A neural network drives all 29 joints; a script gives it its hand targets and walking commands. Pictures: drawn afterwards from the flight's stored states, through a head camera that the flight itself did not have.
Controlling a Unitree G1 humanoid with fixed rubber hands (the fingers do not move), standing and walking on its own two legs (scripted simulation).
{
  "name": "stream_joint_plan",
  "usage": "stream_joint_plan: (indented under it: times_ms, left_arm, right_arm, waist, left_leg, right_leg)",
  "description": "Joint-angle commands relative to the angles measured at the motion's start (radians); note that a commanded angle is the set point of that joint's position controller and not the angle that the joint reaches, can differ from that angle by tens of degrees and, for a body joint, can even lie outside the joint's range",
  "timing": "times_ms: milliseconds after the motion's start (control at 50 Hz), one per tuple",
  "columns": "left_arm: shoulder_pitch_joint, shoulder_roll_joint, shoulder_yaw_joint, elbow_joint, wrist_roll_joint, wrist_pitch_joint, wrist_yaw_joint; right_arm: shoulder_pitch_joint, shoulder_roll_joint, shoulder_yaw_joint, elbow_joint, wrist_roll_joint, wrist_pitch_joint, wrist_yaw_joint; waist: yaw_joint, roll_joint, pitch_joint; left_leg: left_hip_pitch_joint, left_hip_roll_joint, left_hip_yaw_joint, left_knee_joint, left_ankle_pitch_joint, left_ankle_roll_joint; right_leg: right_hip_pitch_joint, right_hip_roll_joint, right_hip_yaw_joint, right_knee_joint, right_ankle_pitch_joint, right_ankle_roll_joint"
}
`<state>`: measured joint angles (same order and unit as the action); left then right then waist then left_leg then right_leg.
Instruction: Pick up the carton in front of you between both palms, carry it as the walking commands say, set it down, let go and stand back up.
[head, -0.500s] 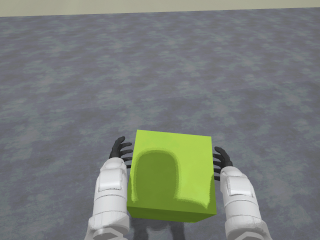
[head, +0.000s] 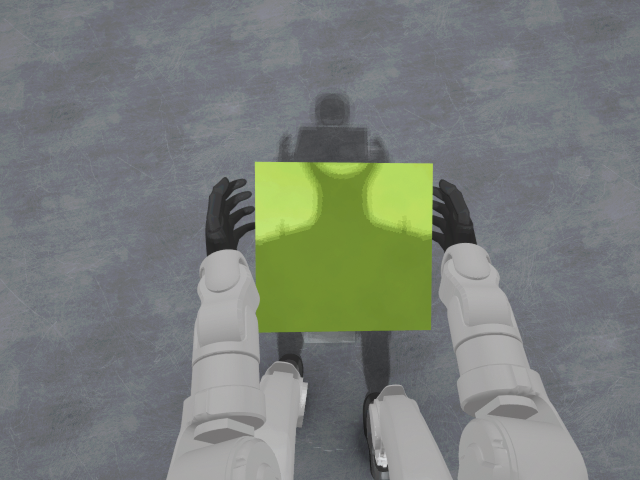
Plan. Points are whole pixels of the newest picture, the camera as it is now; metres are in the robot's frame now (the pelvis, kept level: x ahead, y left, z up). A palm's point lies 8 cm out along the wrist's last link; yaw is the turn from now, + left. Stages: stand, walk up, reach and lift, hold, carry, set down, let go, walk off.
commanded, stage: set down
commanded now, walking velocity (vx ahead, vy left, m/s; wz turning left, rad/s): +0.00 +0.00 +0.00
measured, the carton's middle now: (335, 243) +0.43 +0.04 -0.17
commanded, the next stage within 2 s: none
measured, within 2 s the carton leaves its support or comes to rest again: rests again in 1.96 s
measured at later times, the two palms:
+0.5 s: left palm (241, 256) +0.40 +0.19 -0.21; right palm (417, 237) +0.47 -0.10 -0.23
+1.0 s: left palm (254, 272) +0.41 +0.20 -0.37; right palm (393, 239) +0.50 -0.08 -0.38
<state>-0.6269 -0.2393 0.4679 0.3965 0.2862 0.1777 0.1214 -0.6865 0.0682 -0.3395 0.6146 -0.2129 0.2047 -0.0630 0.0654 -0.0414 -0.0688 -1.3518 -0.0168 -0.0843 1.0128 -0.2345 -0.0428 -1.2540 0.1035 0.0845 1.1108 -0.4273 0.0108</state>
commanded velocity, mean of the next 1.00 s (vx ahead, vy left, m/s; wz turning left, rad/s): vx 0.00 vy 0.00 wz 0.00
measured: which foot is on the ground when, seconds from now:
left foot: down 0.00-1.00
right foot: down 0.00-1.00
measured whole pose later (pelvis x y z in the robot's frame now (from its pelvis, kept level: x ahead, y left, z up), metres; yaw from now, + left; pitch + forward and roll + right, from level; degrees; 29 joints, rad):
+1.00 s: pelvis -0.05 +0.00 -0.23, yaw -1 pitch +47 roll +1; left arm -1.08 -0.15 0.63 0.58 0.19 0.19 0.20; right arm -1.39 -0.25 -0.08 1.11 -0.08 0.22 -0.08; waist 0.15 -0.04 0.04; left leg -2.27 -0.08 -0.10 1.82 -0.37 -0.11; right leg -2.18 0.18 0.06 1.97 -0.61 0.04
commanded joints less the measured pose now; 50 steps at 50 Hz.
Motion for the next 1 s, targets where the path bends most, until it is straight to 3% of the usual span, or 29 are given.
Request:
stream_joint_plan:
  times_ms: [0, 100, 260, 580, 780, 980]
  left_arm:
    - [-0.469, -0.857, -0.624, 0.17, -0.081, 0.05, -0.297]
    - [-0.521, -0.85, -0.538, 0.241, -0.066, 0.098, -0.317]
    - [-0.611, -0.837, -0.471, 0.279, -0.077, 0.091, -0.288]
    - [-0.789, -0.769, -0.475, 0.23, -0.145, 0.062, -0.196]
    - [-0.938, -0.674, -0.385, 0.243, -0.149, 0.047, -0.163]
    - [-1.067, -0.552, -0.31, 0.248, -0.179, 0.021, -0.14]
  right_arm:
    - [-0.621, 0.913, 0.589, -0.039, 0.111, -0.028, 0.29]
    - [-0.672, 0.901, 0.519, 0.052, 0.092, 0.014, 0.298]
    - [-0.767, 0.831, 0.451, 0.125, 0.092, -0.017, 0.272]
    - [-0.959, 0.721, 0.511, 0.157, 0.181, -0.053, 0.239]
    - [-1.086, 0.599, 0.469, 0.257, 0.186, -0.061, 0.223]
    - [-1.222, 0.482, 0.49, 0.344, 0.233, -0.072, 0.203]
  waist:
    - [0.04, -0.043, -0.983]
    - [0.05, -0.06, -0.892]
    - [0.047, -0.031, -0.957]
    - [0.075, -0.049, -1.111]
    - [0.094, -0.06, -1.059]
    - [0.139, -0.098, -1.035]
  left_leg:
    - [0.661, -0.111, 0.117, 0.107, 0.282, 0.026]
    - [0.468, -0.112, 0.128, 0.165, 0.149, 0.023]
    - [0.299, -0.118, 0.124, 0.305, 0.146, 0.002]
    - [0.157, -0.125, 0.151, 0.553, 0.179, -0.024]
    - [0.038, -0.116, 0.17, 0.67, 0.099, -0.032]
    - [-0.051, -0.091, 0.194, 0.794, 0.094, -0.038]
  right_leg:
    - [0.107, 0.058, -0.054, -0.101, 0.242, 0.027]
    - [-0.034, 0.062, -0.065, -0.037, 0.113, 0.02]
    - [-0.207, 0.082, -0.081, 0.12, 0.096, 0.004]
    - [-0.421, 0.098, -0.114, 0.397, 0.081, 0.008]
    - [-0.553, 0.089, -0.117, 0.515, -0.007, -0.002]
    - [-0.586, 0.071, -0.112, 0.629, -0.018, -0.002]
